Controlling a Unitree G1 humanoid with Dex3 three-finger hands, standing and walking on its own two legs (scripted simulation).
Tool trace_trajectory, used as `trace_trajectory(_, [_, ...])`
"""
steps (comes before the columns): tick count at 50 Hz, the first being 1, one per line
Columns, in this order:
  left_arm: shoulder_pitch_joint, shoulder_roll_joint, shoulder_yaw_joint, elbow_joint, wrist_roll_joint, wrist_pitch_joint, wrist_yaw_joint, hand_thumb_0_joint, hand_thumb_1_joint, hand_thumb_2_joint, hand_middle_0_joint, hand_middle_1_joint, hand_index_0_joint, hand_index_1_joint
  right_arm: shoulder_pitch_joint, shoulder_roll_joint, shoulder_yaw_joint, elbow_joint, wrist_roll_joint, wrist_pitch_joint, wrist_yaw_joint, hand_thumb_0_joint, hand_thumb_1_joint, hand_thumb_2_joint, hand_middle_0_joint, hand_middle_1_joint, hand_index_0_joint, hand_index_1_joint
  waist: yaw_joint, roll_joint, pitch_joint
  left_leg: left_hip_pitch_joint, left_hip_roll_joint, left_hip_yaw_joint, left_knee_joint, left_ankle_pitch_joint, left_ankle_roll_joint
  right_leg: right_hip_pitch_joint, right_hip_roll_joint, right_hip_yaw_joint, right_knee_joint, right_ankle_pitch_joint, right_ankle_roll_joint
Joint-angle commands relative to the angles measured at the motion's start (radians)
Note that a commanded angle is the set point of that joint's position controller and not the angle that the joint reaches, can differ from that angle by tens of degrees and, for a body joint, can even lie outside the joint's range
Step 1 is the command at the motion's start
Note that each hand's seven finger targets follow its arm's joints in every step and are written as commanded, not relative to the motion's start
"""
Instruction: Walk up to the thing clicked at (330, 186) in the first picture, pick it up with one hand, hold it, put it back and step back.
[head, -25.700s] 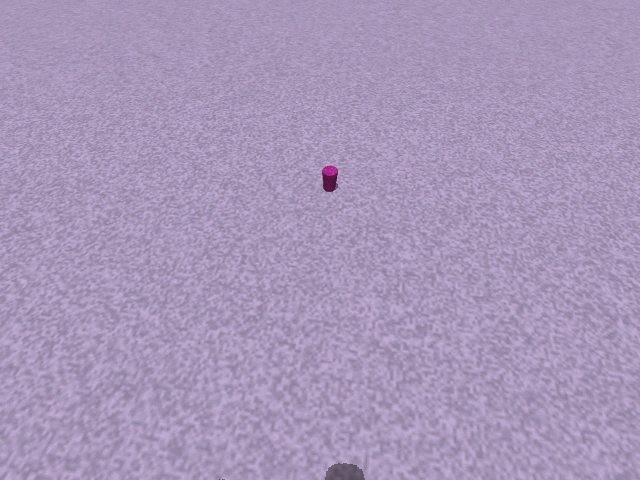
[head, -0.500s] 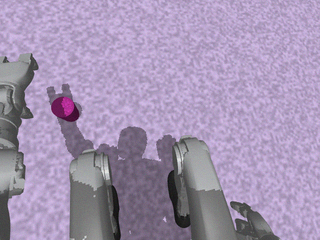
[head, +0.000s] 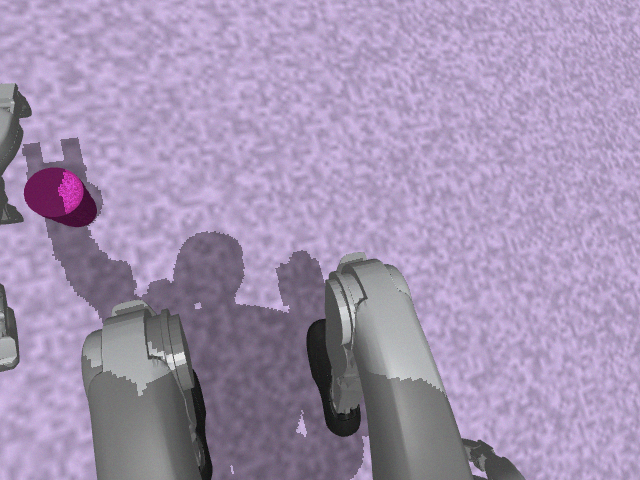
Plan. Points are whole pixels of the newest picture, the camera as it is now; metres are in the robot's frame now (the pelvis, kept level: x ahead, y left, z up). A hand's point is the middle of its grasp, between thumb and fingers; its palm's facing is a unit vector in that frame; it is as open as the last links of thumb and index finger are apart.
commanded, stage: home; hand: left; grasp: from above
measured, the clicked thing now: (67, 202) +0.50 +0.27 -0.29
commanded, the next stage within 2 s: none
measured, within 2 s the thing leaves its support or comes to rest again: neither
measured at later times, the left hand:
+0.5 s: hand out of the picture +0.42 +0.27 +0.00, palm faces -0.34 -0.42 -0.84, open 9.6 cm
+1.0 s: hand out of the picture +0.27 +0.21 +0.21, palm faces +0.01 -0.92 -0.39, open 7.4 cm
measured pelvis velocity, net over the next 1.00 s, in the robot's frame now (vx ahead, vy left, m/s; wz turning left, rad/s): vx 0.05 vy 0.00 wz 0.11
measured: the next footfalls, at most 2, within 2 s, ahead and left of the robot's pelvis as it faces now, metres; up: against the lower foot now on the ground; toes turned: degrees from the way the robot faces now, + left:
none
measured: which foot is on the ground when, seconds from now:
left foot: down 0.00-1.00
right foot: down 0.00-1.00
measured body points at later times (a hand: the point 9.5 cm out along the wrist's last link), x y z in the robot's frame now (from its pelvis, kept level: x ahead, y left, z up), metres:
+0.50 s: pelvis +0.02 +0.00 +0.11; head +0.21 +0.04 +0.52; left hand +0.43 +0.29 +0.05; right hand +0.13 -0.27 -0.01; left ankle +0.09 +0.12 -0.31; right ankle +0.12 -0.14 -0.31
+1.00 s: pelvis +0.05 +0.00 +0.30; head +0.13 +0.02 +0.74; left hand +0.26 +0.26 +0.23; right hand +0.25 -0.22 +0.21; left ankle +0.09 +0.12 -0.31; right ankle +0.12 -0.14 -0.31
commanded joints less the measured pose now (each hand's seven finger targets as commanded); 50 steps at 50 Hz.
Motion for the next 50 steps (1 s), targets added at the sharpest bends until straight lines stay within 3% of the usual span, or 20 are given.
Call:
trace_trajectory(1, [-0.379,0.28,0.028,-0.227,-0.055,0.049,0.036,0.0,-0.5,0.968,-0.104,-0.984,-0.108,-0.979,0.191,-0.265,-0.116,-0.01,0.01,-0.019,-0.014,0.0,-0.907,-0.9,0.2,0.3,0.2,0.3,0.034,0.441,-0.838,0.661,-0.014,0.087,-0.328,0.041,0.012,0.332,0.025,-0.094,-0.232,0.09,-0.098])
trace_trajectory(2, [-0.374,0.253,0.008,-0.21,-0.059,0.057,0.019,0.0,-0.42,0.888,-0.184,-0.904,-0.188,-0.899,0.2,-0.262,-0.118,-0.006,0.014,-0.02,-0.012,0.0,-0.883,-0.895,0.199,0.3,0.199,0.3,0.016,0.433,-0.79,0.642,-0.013,0.081,-0.337,0.02,0.012,0.315,0.026,-0.096,-0.236,0.074,-0.099])
trace_trajectory(3, [-0.383,0.239,-0.002,-0.245,-0.076,0.062,0.001,0.0,-0.494,0.965,-0.112,-0.98,-0.116,-0.976,0.207,-0.256,-0.119,-0.007,0.017,-0.017,-0.011,0.0,-0.907,-0.9,0.2,0.3,0.2,0.3,0.027,0.428,-0.819,0.638,-0.013,0.087,-0.339,0.017,0.017,0.336,0.03,-0.094,-0.251,0.071,-0.099])
trace_trajectory(4, [-0.36,0.21,-0.023,-0.23,-0.089,0.071,-0.019,0.0,-0.414,0.885,-0.192,-0.9,-0.196,-0.896,0.209,-0.253,-0.121,0.002,0.022,-0.013,-0.011,0.0,-0.883,-0.895,0.199,0.3,0.199,0.3,0.02,0.388,-0.806,0.625,-0.012,0.084,-0.339,0.017,0.02,0.346,0.033,-0.095,-0.258,0.072,-0.098])
trace_trajectory(5, [-0.323,0.178,-0.042,-0.23,-0.106,0.079,-0.04,0.0,-0.487,0.959,-0.119,-0.98,-0.124,-0.976,0.217,-0.247,-0.126,0.001,0.025,-0.01,-0.012,0.0,-0.909,-0.9,0.2,0.3,0.2,0.3,0.023,0.353,-0.794,0.612,-0.013,0.089,-0.338,0.016,0.024,0.362,0.036,-0.091,-0.274,0.067,-0.096])
trace_trajectory(6, [-0.306,0.171,-0.042,-0.232,-0.122,0.085,-0.057,0.0,-0.407,0.879,-0.199,-0.9,-0.204,-0.896,0.224,-0.25,-0.128,0.012,0.03,-0.007,-0.015,0.0,-0.884,-0.895,0.199,0.299,0.199,0.3,0.025,0.325,-0.766,0.605,-0.014,0.089,-0.34,0.04,0.025,0.365,0.032,-0.088,-0.286,0.09,-0.094])
trace_trajectory(8, [-0.268,0.13,-0.058,-0.268,-0.154,0.092,-0.098,0.0,-0.247,0.898,-0.242,-0.74,-0.217,-0.736,0.233,-0.248,-0.133,0.006,0.04,0.0,-0.016,0.0,-0.884,-0.895,0.199,0.299,0.199,0.299,0.031,0.294,-0.785,0.62,-0.014,0.081,-0.351,0.086,0.026,0.399,0.029,-0.089,-0.292,0.127,-0.094])
trace_trajectory(12, [-0.132,0.131,-0.023,-0.395,-0.23,0.106,-0.169,0.0,0.073,0.816,-0.209,-0.477,-0.195,-0.49,0.236,-0.247,-0.155,-0.035,0.061,0.022,-0.016,0.0,-0.891,-0.897,0.2,0.3,0.199,0.3,0.095,0.266,-0.825,0.682,-0.015,0.082,-0.396,0.176,0.021,0.499,0.024,-0.076,-0.338,0.184,-0.093])
trace_trajectory(16, [0.068,0.092,0.015,-0.659,-0.363,0.129,-0.222,0.0,0.393,0.774,-0.185,-0.327,-0.181,-0.331,0.191,-0.239,-0.175,-0.106,0.088,0.045,-0.016,0.0,-0.897,-0.899,0.2,0.3,0.2,0.3,0.169,0.281,-0.899,0.805,-0.016,0.061,-0.497,0.208,0.012,0.589,0.018,-0.065,-0.401,0.198,-0.093])
trace_trajectory(18, [0.116,0.087,0.038,-0.817,-0.441,0.15,-0.24,0.0,0.553,0.811,-0.186,-0.293,-0.185,-0.294,0.149,-0.221,-0.182,-0.136,0.101,0.057,-0.026,0.0,-0.899,-0.9,0.2,0.3,0.2,0.3,0.185,0.253,-0.931,0.835,-0.012,0.062,-0.537,0.187,0.019,0.65,0.023,-0.054,-0.452,0.193,-0.087])
trace_trajectory(19, [0.193,0.054,0.049,-0.81,-0.481,0.169,-0.245,0.0,0.633,0.838,-0.189,-0.285,-0.189,-0.285,0.132,-0.212,-0.184,-0.139,0.106,0.061,-0.033,0.0,-0.9,-0.9,0.2,0.3,0.2,0.3,0.184,0.208,-0.892,0.829,-0.013,0.06,-0.557,0.169,0.023,0.675,0.024,-0.048,-0.479,0.187,-0.082])
trace_trajectory(22, [0.289,-0.044,0.018,-0.937,-0.591,0.205,-0.263,0.0,0.873,0.9,-0.2,-0.299,-0.2,-0.3,0.08,-0.173,-0.191,-0.148,0.118,0.057,-0.057,0.0,-0.899,-0.9,0.2,0.3,0.2,0.3,0.185,0.153,-0.837,0.843,-0.003,0.068,-0.623,0.125,0.032,0.757,0.028,-0.034,-0.562,0.165,-0.074])
trace_trajectory(25, [0.389,-0.118,-0.034,-1.012,-0.662,0.238,-0.285,0.0,0.9,0.9,-0.2,-0.299,-0.2,-0.299,0.049,-0.158,-0.196,-0.153,0.125,0.046,-0.076,0.0,-0.899,-0.9,0.2,0.3,0.2,0.3,0.184,0.149,-0.778,0.91,0.008,0.071,-0.686,0.122,0.029,0.791,0.026,-0.023,-0.625,0.154,-0.074])
trace_trajectory(28, [0.471,-0.156,-0.039,-1.097,-0.74,0.273,-0.286,0.0,0.9,0.9,-0.2,-0.298,-0.2,-0.299,0.023,-0.159,-0.196,-0.158,0.135,0.027,-0.099,0.0,-0.899,-0.9,0.2,0.3,0.2,0.3,0.198,0.158,-0.735,0.996,0.018,0.057,-0.768,0.088,0.02,0.819,0.022,-0.022,-0.687,0.126,-0.076])
trace_trajectory(30, [0.523,-0.227,-0.083,-1.143,-0.792,0.291,-0.287,0.0,0.9,0.9,-0.2,-0.299,-0.2,-0.299,0.002,-0.146,-0.187,-0.166,0.142,0.006,-0.113,0.0,-0.899,-0.9,0.2,0.3,0.2,0.3,0.175,0.143,-0.676,1.018,0.018,0.05,-0.821,0.056,0.019,0.849,0.02,-0.02,-0.736,0.109,-0.074])
trace_trajectory(35, [0.719,-0.274,-0.067,-1.192,-0.918,0.347,-0.278,0.0,0.898,0.9,-0.2,-0.299,-0.2,-0.3,-0.056,-0.132,-0.172,-0.184,0.156,-0.047,-0.148,0.0,-0.899,-0.9,0.2,0.3,0.2,0.3,0.199,0.132,-0.586,1.143,0.019,0.032,-0.958,0.028,0.012,0.95,0.017,-0.008,-0.848,0.082,-0.074])
trace_trajectory(39, [0.819,-0.301,-0.047,-1.285,-1.021,0.388,-0.259,0.0,0.9,0.901,-0.2,-0.3,-0.2,-0.3,-0.096,-0.111,-0.149,-0.218,0.165,-0.076,-0.171,0.0,-0.899,-0.9,0.2,0.3,0.2,0.3,0.199,0.115,-0.54,1.23,0.015,0.027,-1.057,0.002,0.015,1.057,0.017,0.006,-0.953,0.063,-0.069])
trace_trajectory(42, [0.902,-0.319,-0.035,-1.366,-1.088,0.416,-0.249,0.0,0.9,0.901,-0.2,-0.299,-0.2,-0.3,-0.098,-0.099,-0.142,-0.237,0.168,-0.097,-0.192,0.0,-0.899,-0.9,0.2,0.3,0.2,0.3,0.21,0.13,-0.543,1.326,0.014,0.039,-1.118,0.04,0.012,1.144,0.019,0.014,-1.025,0.087,-0.07])
trace_trajectory(45, [1.013,-0.369,-0.048,-1.408,-1.17,0.45,-0.244,0.0,0.9,0.9,-0.2,-0.3,-0.2,-0.3,-0.088,-0.08,-0.126,-0.246,0.165,-0.115,-0.208,0.0,-0.9,-0.9,0.2,0.3,0.2,0.3,0.211,0.122,-0.464,1.378,0.013,0.029,-1.202,0.039,0.011,1.222,0.02,0.014,-1.106,0.093,-0.065])
trace_trajectory(50, [1.161,-0.419,-0.047,-1.492,-1.25,0.517,-0.247,0.0,0.9,0.9,-0.2,-0.3,-0.2,-0.3,-0.05,-0.064,-0.108,-0.265,0.164,-0.139,-0.243,0.0,-0.9,-0.9,0.2,0.3,0.2,0.3,0.215,0.099,-0.409,1.493,0.015,0.037,-1.297,0.126,0.007,1.364,0.023,0.011,-1.219,0.164,-0.063])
